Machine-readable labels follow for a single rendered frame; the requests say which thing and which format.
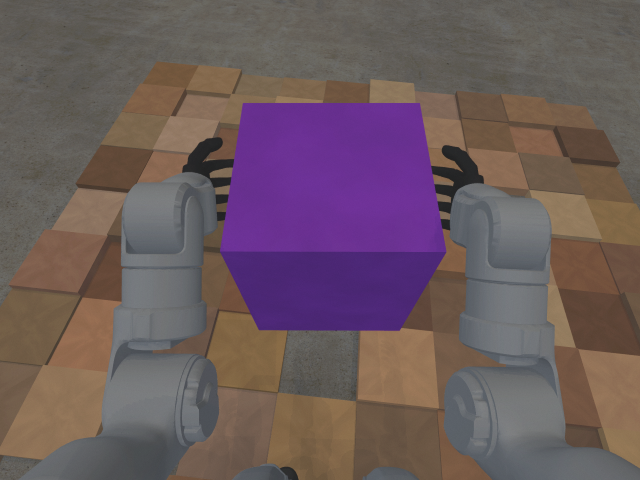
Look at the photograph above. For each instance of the right robot hand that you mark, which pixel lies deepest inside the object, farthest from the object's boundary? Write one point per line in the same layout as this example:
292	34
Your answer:
459	178

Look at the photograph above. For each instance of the carton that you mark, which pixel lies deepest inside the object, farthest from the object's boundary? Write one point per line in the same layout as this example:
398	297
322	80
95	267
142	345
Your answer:
332	220

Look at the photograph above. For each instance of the robot left upper arm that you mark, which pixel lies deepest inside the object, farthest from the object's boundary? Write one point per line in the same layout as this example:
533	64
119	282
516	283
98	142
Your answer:
157	406

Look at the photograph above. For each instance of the robot right upper arm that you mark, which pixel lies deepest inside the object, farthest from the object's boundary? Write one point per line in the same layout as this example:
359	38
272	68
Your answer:
510	421

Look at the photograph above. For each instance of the robot right forearm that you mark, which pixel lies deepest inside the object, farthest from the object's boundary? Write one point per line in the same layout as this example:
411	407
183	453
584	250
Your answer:
508	246

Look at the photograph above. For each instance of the robot left forearm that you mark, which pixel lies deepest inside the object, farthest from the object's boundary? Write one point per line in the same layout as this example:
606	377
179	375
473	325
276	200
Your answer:
162	243

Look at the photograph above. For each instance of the left robot hand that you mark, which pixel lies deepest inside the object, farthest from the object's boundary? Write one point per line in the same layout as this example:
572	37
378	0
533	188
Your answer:
195	164

